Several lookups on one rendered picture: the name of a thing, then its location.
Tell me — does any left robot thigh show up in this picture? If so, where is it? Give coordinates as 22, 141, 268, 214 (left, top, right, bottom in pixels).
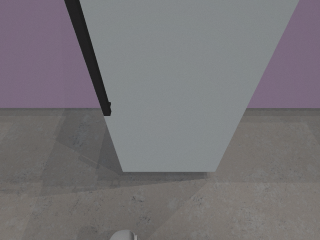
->
109, 230, 138, 240

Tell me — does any fridge door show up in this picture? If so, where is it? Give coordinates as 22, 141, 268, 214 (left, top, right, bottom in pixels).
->
79, 0, 299, 172

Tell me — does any handle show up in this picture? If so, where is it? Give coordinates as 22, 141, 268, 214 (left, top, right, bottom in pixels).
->
64, 0, 112, 116

